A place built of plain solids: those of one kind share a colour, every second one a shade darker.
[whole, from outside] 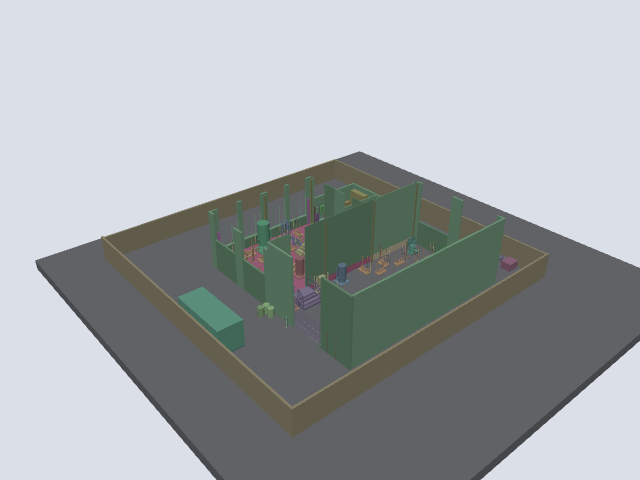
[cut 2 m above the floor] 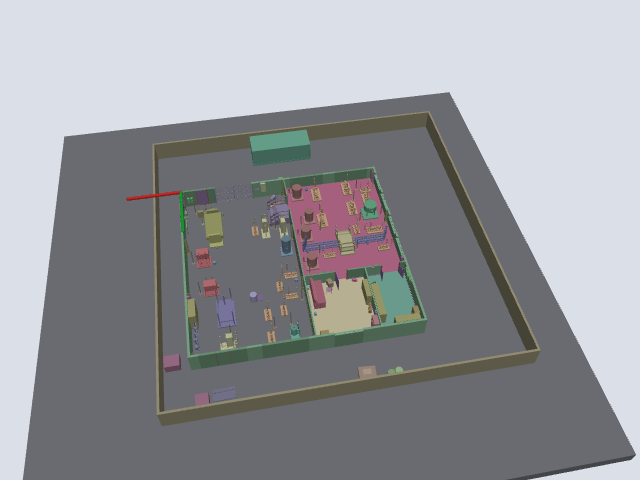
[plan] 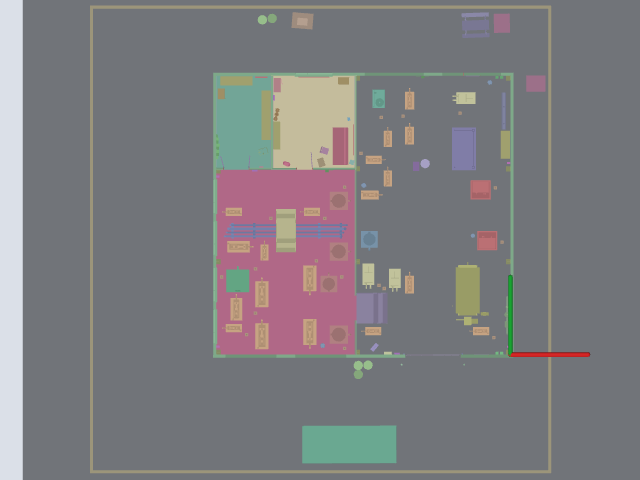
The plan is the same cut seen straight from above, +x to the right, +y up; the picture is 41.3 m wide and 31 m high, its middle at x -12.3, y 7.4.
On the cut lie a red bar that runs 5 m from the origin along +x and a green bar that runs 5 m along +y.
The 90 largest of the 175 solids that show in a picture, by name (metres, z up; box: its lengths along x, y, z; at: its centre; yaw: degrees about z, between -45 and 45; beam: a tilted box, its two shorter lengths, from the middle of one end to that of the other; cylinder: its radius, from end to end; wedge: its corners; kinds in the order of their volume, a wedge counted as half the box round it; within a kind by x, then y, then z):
{
 "wall_1": {"box": [0.2, 0.91, 6.03], "at": [-19.1, 0.25, 2.96]},
 "wall_2": {"box": [0.2, 2.21, 1.83], "at": [-19.1, 1.8, 0.86]},
 "wall_3": {"box": [0.2, 0.51, 6.03], "at": [-19.1, 3.15, 2.96]},
 "wall_4": {"box": [0.2, 2.21, 1.83], "at": [-19.1, 4.5, 0.86]},
 "wall_5": {"box": [0.2, 0.81, 6.03], "at": [-19.1, 6.0, 2.96]},
 "wall_6": {"box": [0.2, 2.21, 1.83], "at": [-19.1, 7.5, 0.86]},
 "wall_7": {"box": [0.2, 0.51, 6.03], "at": [-19.1, 8.85, 2.96]},
 "wall_8": {"box": [0.2, 2.21, 1.83], "at": [-19.1, 10.2, 0.86]},
 "wall_9": {"box": [0.2, 0.71, 6.03], "at": [-19.1, 11.65, 2.96]},
 "wall_10": {"box": [0.2, 6.2, 3.43], "at": [-19.1, 15.1, 1.67]},
 "wall_11": {"box": [0.81, 0.2, 6.03], "at": [-18.8, -0.1, 2.96]},
 "wall_12": {"box": [3.8, 0.2, 3.43], "at": [-17.3, 18.1, 1.67]},
 "wall_13": {"box": [3.31, 0.2, 3.33], "at": [-16.75, -0.1, 1.61]},
 "wall_14": {"box": [1.46, 0.06, 3.43], "at": [-16.13, 12.03, 1.67]},
 "wall_15": {"box": [1.51, 0.06, 6.03], "at": [-16.1, 11.97, 2.96]},
 "wall_16": {"box": [0.06, 6.0, 3.43], "at": [-15.43, 15.0, 1.67]},
 "wall_17": {"box": [0.06, 6.0, 3.43], "at": [-15.37, 15.0, 1.67]},
 "wall_18": {"box": [1.61, 0.06, 6.03], "at": [-14.65, 11.97, 2.96]},
 "wall_19": {"box": [1.51, 0.2, 3.43], "at": [-14.65, 18.1, 1.67]},
 "wall_20": {"box": [1.55, 0.06, 3.43], "at": [-14.62, 12.03, 1.67]},
 "wall_21": {"box": [1.21, 0.2, 6.03], "at": [-14.5, -0.1, 2.96]},
 "wall_22": {"box": [2.41, 0.2, 1.83], "at": [-12.7, 18.1, 0.86]},
 "wall_23": {"box": [3.31, 0.2, 3.33], "at": [-12.25, -0.1, 1.61]},
 "wall_24": {"box": [2.75, 0.06, 6.03], "at": [-11.38, 11.97, 2.96]},
 "wall_25": {"box": [2.75, 0.06, 3.43], "at": [-11.38, 12.03, 1.67]},
 "wall_26": {"box": [1.51, 0.2, 3.43], "at": [-10.75, 18.1, 1.67]},
 "wall_27": {"box": [0.61, 0.2, 6.03], "at": [-10.3, -0.1, 2.96]},
 "wall_28": {"box": [0.06, 8.2, 6.03], "at": [-10.03, 7.9, 2.96]},
 "wall_29": {"box": [0.06, 6.0, 3.43], "at": [-10.03, 15.0, 1.67]},
 "wall_30": {"box": [0.06, 2.2, 6.85], "at": [-9.97, 1.1, 3.38]},
 "wall_31": {"box": [0.06, 8.26, 6.85], "at": [-9.97, 7.93, 3.38]},
 "wall_32": {"box": [0.06, 6.06, 6.85], "at": [-9.97, 14.97, 3.38]},
 "wall_33": {"box": [0.61, 0.2, 6.85], "at": [-9.7, 18.1, 3.38]},
 "wall_34": {"box": [3.21, 0.2, 6.85], "at": [-8.4, -0.1, 3.38]},
 "wall_35": {"box": [3.81, 0.2, 2.65], "at": [-7.5, 18.1, 1.27]},
 "wall_36": {"box": [1.21, 0.2, 6.85], "at": [-5.0, 18.1, 3.38]},
 "wall_37": {"box": [3.81, 0.2, 2.65], "at": [-2.5, 18.1, 1.27]},
 "wall_38": {"box": [3.41, 0.2, 6.85], "at": [-1.5, -0.1, 3.38]},
 "wall_39": {"box": [0.81, 0.2, 6.85], "at": [-0.2, 18.1, 3.38]},
 "wall_40": {"box": [0.2, 18.4, 6.85], "at": [0.1, 9.0, 3.38]},
 "raised_floor_pumps_1": {"box": [9.13, 12.13, 0.73], "at": [-14.5, 6.0, 0.32]},
 "beyond_container_1": {"box": [5.99, 2.32, 2.59], "at": [-10.41, -5.81, 1.24], "yaw": 0.1},
 "beyond_container_2": {"box": [6.06, 2.4, 2.65], "at": [-10.41, -5.81, 1.27], "yaw": 0.1},
 "yard_bound_1": {"box": [0.2, 30.2, 2.55], "at": [-27.05, 7.44, 1.23]},
 "yard_bound_2": {"box": [29.79, 0.2, 2.67], "at": [-12.26, -7.56, 1.28]},
 "yard_bound_3": {"box": [29.79, 0.2, 2.56], "at": [-12.26, 22.44, 1.23]},
 "yard_bound_4": {"box": [0.2, 30.2, 2.64], "at": [2.54, 7.44, 1.27]},
 "raised_floor_control_1": {"box": [5.53, 6.13, 0.73], "at": [-12.7, 15.0, 0.32]},
 "raised_floor_switch_1": {"box": [3.73, 6.13, 0.73], "at": [-17.2, 15.0, 0.32]},
 "row_1": {"box": [2.1, 0.6, 2.1], "at": [-17.7, 17.68, 1.83]},
 "row_2": {"box": [0.6, 3.2, 2.1], "at": [-15.78, 15.45, 1.83]},
 "row_3": {"box": [0.45, 1.8, 2.1], "at": [-15.1, 14.15, 1.83]},
 "row_4": {"box": [0.6, 1.8, 2.1], "at": [-0.32, 13.55, 1.15]},
 "air_vessel_1": {"cylinder": 0.4, "from": [-11.73, 4.56, 1.03], "to": [-11.73, 4.56, 2.57]},
 "air_vessel_2": {"cylinder": 0.45, "from": [-11.08, 1.29, 1.04], "to": [-11.08, 1.29, 2.76]},
 "air_vessel_3": {"cylinder": 0.45, "from": [-11.08, 6.66, 1.04], "to": [-11.08, 6.66, 2.76]},
 "air_vessel_4": {"cylinder": 0.45, "from": [-11.08, 9.93, 1.04], "to": [-11.08, 9.93, 2.76]},
 "buffer_vessel_1": {"box": [1.48, 1.48, 0.17], "at": [-17.61, 4.76, 0.71]},
 "buffer_vessel_2": {"cylinder": 0.6, "from": [-17.61, 4.76, 1.41], "to": [-17.61, 4.76, 3.72]},
 "shell_boiler_1": {"box": [1.25, 3.24, 0.2], "at": [-2.76, 4.15, 0.05]},
 "shell_boiler_2": {"box": [1.56, 3.0, 0.36], "at": [-2.76, 4.15, 1.25]},
 "door_landing_1": {"box": [1.1, 2.0, 0.73], "at": [-9.39, 3.0, 0.32]},
 "door_landing_2": {"box": [0.32, 2.0, 0.56], "at": [-8.7, 3.0, 0.23]},
 "door_landing_3": {"box": [0.32, 2.0, 0.39], "at": [-8.4, 3.0, 0.14]},
 "beyond_pallets_1": {"box": [1.04, 1.24, 0.8], "at": [-0.55, 21.4, 0.39], "yaw": 0.9},
 "beyond_pallets_2": {"box": [1.24, 1.05, 0.8], "at": [1.64, 17.5, 0.39]},
 "condensate_set_1": {"box": [1.3, 1.24, 0.15], "at": [-1.93, 10.64, 0.03]},
 "condensate_set_2": {"box": [1.06, 0.7, 0.7], "at": [-1.93, 10.82, 1.05]},
 "condensate_set_3": {"box": [1.06, 0.7, 0.7], "at": [-1.5, 7.18, 1.05]},
 "condensate_set_4": {"box": [1.3, 1.24, 0.15], "at": [-1.5, 7.36, 0.03]},
 "beyond_drums_1": {"cylinder": 0.3, "from": [-16.02, 21.62, -0.06], "to": [-16.02, 21.62, 0.87]},
 "beyond_drums_2": {"cylinder": 0.3, "from": [-15.39, 21.71, -0.06], "to": [-15.39, 21.71, 0.87]},
 "beyond_drums_3": {"cylinder": 0.3, "from": [-9.83, -0.7, -0.06], "to": [-9.83, -0.7, 0.87]},
 "beyond_drums_4": {"cylinder": 0.3, "from": [-9.82, -1.28, -0.06], "to": [-9.82, -1.28, 0.87]},
 "beyond_drums_5": {"cylinder": 0.3, "from": [-9.2, -0.68, -0.06], "to": [-9.2, -0.68, 0.87]},
 "pump_unit_1": {"box": [0.86, 1.67, 0.2], "at": [-16.05, 1.19, 0.73]},
 "pump_unit_2": {"box": [0.86, 1.67, 0.2], "at": [-16.05, 3.9, 0.73]},
 "pump_unit_3": {"box": [0.86, 1.67, 0.2], "at": [-12.95, 1.46, 0.73]},
 "pump_unit_4": {"box": [0.86, 1.67, 0.2], "at": [-12.95, 4.92, 0.73]},
 "stile_1": {"box": [1.3, 1.0, 0.73], "at": [-14.5, 8.0, 0.99]},
 "control_desk_1": {"box": [0.5, 2.4, 0.79], "at": [-10.72, 13.46, 1.02]},
 "cupboard_steel_1": {"box": [0.45, 0.92, 1.88], "at": [-15.06, 17.41, 1.57]},
 "blowdown_vessel_1": {"cylinder": 0.4, "from": [-9.11, 7.44, 0.35], "to": [-9.11, 7.44, 1.89]},
 "feed_tank_1": {"box": [1.56, 2.76, 0.15], "at": [-3.0, 13.29, 0.03]},
 "plate_exchanger_1": {"box": [0.42, 0.6, 1.36], "at": [-9.17, 4.96, 0.97]},
 "plate_exchanger_2": {"box": [0.45, 0.42, 1.36], "at": [-3.11, 16.56, 0.97]},
 "tool_cabinet_1": {"box": [0.45, 0.7, 0.89], "at": [-18.68, 16.84, 1.24]},
 "tool_cabinet_2": {"box": [0.7, 0.45, 0.89], "at": [-10.78, 17.68, 1.24]},
 "beyond_waste_container_1": {"box": [1.36, 1.02, 0.34], "at": [-13.43, 21.55, 1.12], "yaw": -4.6},
 "drum_1": {"cylinder": 0.3, "from": [-5.51, 12.33, 0.0], "to": [-5.51, 12.33, 0.88]}
}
